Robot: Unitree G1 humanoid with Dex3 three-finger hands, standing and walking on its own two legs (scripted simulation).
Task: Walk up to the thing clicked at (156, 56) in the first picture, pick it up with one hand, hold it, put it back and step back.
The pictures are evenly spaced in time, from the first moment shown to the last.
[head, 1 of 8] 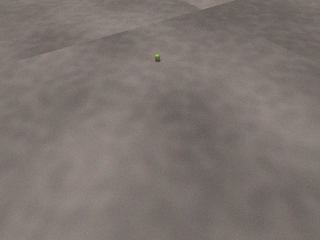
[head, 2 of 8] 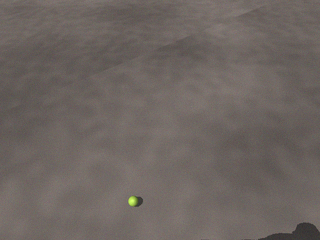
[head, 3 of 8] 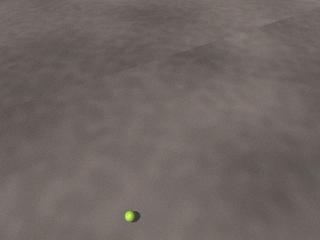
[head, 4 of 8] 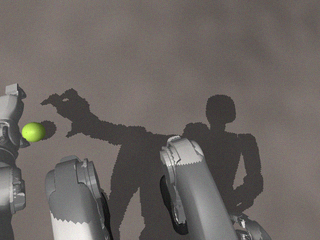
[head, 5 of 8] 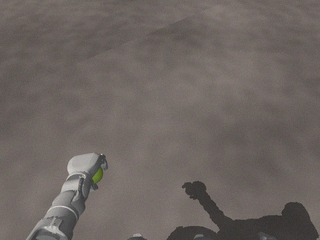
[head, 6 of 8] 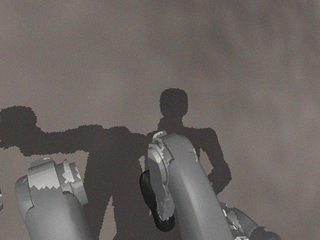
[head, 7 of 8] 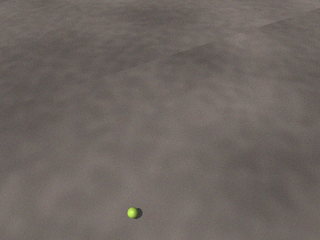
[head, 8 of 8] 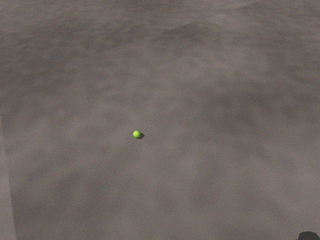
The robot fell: no
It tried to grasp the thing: yes
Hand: left
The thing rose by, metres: 0.69
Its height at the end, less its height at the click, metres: +0.00
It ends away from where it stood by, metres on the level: 0.01
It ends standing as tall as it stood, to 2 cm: yes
